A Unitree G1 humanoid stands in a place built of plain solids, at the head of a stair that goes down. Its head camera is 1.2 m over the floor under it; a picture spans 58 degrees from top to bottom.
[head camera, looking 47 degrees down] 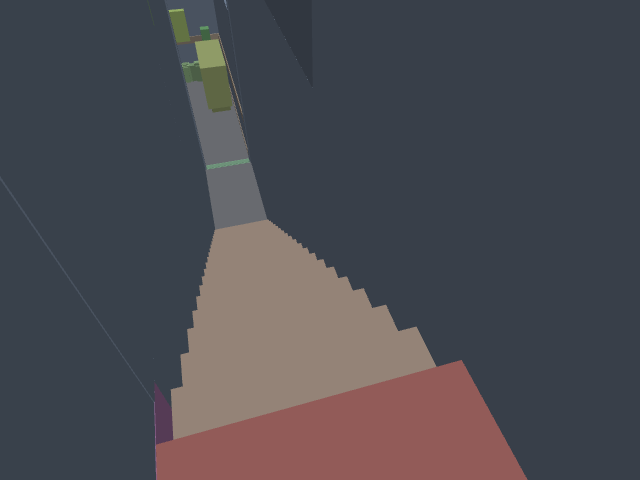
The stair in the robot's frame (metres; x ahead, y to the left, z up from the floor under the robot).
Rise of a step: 0.20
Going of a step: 0.25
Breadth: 0.95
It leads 16 degrees to the left of straight ahead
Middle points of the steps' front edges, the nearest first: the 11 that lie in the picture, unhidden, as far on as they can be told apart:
0.51 0.00 0.00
0.74 0.07 -0.20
0.98 0.14 -0.40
1.22 0.21 -0.60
1.46 0.27 -0.80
1.70 0.34 -1.00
1.94 0.41 -1.21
2.17 0.47 -1.41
2.41 0.54 -1.61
2.65 0.61 -1.81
2.89 0.68 -2.01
